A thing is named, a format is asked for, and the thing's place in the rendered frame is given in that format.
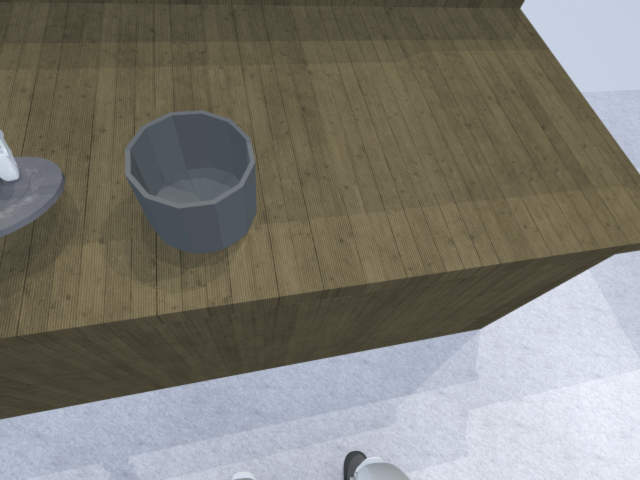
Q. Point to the right robot foot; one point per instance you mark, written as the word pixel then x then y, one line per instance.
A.
pixel 352 461

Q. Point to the table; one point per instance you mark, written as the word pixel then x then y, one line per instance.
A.
pixel 423 168

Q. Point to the robot right shin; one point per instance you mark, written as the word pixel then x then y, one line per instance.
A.
pixel 369 461

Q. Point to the lid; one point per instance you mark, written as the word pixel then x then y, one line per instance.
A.
pixel 40 184

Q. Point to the pot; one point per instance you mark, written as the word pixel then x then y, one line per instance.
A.
pixel 193 174

